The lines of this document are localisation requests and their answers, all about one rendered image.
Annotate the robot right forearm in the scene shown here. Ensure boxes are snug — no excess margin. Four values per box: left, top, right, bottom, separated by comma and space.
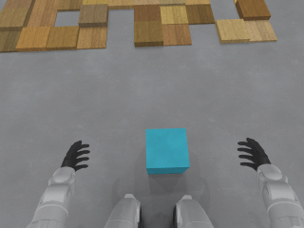
256, 163, 304, 228

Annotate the robot thigh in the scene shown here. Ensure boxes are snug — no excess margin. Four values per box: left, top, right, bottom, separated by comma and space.
104, 198, 141, 228
176, 199, 214, 228

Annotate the carton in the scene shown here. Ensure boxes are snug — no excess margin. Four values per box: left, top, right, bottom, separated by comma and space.
145, 128, 190, 175

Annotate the robot left forearm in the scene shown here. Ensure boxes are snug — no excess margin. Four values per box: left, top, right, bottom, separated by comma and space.
26, 166, 76, 228

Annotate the right robot thigh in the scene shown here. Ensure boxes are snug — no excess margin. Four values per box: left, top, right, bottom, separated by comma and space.
176, 199, 214, 228

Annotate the robot right hand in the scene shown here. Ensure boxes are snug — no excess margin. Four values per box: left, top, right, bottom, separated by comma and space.
237, 138, 271, 171

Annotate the left robot thigh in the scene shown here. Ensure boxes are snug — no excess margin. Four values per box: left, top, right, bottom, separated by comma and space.
104, 198, 141, 228

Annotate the robot left hand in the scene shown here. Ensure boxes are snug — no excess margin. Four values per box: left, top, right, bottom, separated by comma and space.
61, 141, 90, 172

